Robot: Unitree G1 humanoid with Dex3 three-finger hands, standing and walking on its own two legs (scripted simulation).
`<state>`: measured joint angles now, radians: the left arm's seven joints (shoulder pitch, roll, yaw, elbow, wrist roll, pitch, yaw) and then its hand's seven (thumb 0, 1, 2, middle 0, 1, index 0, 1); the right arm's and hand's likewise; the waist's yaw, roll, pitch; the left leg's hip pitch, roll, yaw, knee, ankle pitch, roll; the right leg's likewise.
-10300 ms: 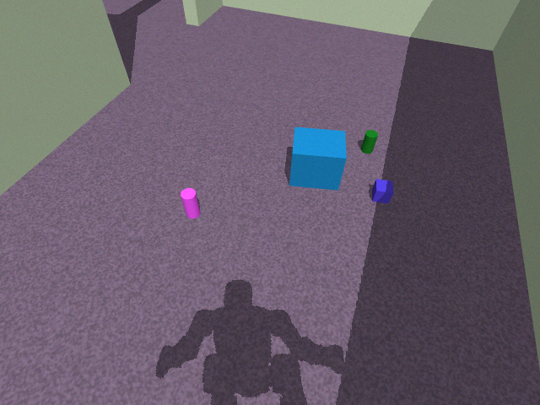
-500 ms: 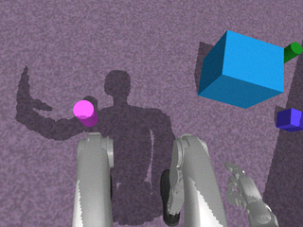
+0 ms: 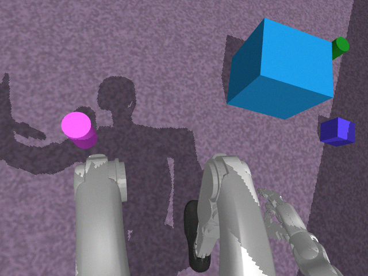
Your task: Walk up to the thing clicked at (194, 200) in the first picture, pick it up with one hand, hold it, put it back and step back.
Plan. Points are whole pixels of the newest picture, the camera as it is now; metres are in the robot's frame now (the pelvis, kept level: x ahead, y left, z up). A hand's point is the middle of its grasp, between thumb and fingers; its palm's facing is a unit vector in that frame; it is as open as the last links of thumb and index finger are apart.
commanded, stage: approach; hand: left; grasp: from the side
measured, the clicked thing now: (81, 132) +0.42 +0.24 -0.26
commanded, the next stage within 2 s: close in in 0.18 s
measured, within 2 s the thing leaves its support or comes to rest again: leaves its support in 2.00 s
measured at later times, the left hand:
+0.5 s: hand (54, 138) +0.39 +0.29 -0.21, palm faces +0.08 -0.99 +0.06, open 17.5 cm
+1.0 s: hand (76, 138) +0.39 +0.24 -0.23, palm faces +0.10 -0.99 +0.02, open 17.0 cm
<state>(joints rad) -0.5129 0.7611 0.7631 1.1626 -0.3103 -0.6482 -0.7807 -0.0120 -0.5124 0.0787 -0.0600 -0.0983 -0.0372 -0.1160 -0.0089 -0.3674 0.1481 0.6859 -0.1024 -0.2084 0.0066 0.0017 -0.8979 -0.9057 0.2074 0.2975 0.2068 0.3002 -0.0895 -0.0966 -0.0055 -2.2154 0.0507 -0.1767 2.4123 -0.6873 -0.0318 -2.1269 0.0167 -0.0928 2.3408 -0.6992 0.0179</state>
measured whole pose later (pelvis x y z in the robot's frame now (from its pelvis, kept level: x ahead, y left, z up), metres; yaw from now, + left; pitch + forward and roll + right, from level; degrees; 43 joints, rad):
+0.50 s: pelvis -0.01 +0.01 -0.06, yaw -6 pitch +14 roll -14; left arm -0.53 0.77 0.64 1.38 -0.24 -1.00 -0.53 -0.02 -0.57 0.03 -0.06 -0.09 -0.06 -0.09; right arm -0.18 -0.37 0.40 0.62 -0.28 -0.11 0.08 0.00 -0.91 -0.90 0.21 0.30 0.21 0.30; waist -0.20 -0.24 0.23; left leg -2.23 0.03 -0.34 2.66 -0.71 -0.04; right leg -2.09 0.06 -0.20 2.47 -0.67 0.05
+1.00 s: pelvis -0.02 +0.02 -0.06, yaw -8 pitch +10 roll -16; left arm -0.52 0.74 0.47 1.41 -0.15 -1.14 -0.19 -0.01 -0.42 0.06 -0.06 -0.06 -0.06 -0.05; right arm -0.18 -0.38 0.48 0.58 -0.36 -0.05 0.14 0.00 -0.91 -0.90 0.21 0.30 0.21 0.30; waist -0.22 -0.27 0.28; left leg -2.21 0.03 -0.39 2.69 -0.69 -0.02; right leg -2.04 0.08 -0.23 2.46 -0.64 0.07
